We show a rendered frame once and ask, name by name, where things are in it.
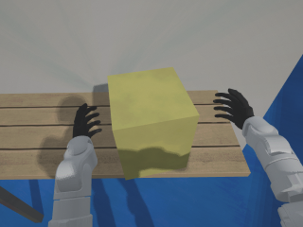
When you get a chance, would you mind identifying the table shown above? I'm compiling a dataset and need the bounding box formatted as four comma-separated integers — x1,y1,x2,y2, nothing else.
0,90,251,223

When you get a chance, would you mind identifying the robot right upper arm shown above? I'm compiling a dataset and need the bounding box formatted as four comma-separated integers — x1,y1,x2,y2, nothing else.
277,201,303,227

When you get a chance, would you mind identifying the right robot hand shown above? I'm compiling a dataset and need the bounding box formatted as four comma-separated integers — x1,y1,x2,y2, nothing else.
213,88,254,130

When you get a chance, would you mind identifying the robot right forearm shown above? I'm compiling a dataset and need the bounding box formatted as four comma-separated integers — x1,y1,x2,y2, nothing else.
241,116,303,203

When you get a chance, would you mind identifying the carton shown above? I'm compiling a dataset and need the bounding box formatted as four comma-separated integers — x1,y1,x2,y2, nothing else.
107,67,200,181

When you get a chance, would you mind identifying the left robot hand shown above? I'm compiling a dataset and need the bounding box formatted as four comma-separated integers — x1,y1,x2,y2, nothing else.
72,103,102,138

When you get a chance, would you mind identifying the robot left forearm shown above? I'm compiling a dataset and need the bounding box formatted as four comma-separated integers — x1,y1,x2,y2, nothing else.
47,135,98,227

